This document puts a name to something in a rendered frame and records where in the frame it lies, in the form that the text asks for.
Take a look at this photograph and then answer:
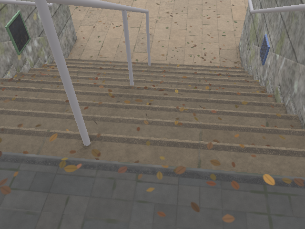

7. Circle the stairs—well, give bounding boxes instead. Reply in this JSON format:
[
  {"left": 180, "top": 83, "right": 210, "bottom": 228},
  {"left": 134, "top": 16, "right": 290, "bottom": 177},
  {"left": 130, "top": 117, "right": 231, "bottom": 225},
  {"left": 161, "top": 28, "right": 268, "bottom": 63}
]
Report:
[{"left": 0, "top": 58, "right": 305, "bottom": 177}]

